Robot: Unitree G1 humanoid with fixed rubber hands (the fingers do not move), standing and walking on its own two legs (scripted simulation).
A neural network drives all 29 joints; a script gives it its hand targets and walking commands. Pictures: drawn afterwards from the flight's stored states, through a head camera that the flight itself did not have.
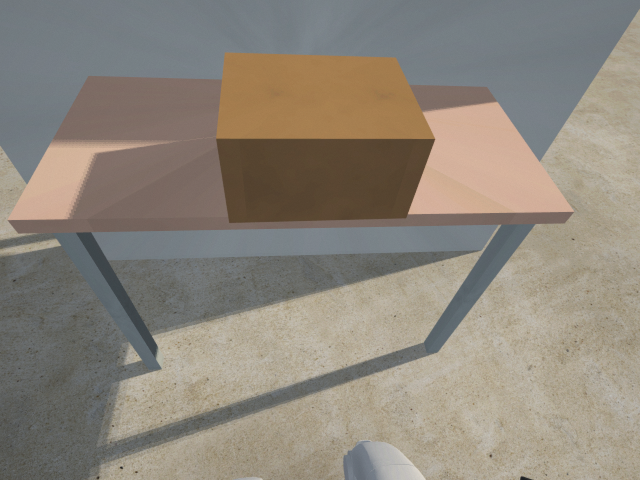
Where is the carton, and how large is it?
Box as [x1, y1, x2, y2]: [216, 52, 434, 222]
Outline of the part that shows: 225,52 216,140 229,222 398,218 406,216 431,149 434,137 395,58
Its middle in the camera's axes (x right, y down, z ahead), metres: -0.01 -0.20 +0.70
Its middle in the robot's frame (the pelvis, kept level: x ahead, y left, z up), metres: +0.66 +0.00 +0.06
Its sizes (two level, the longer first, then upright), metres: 0.318 0.256 0.173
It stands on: a table, 0.73 m high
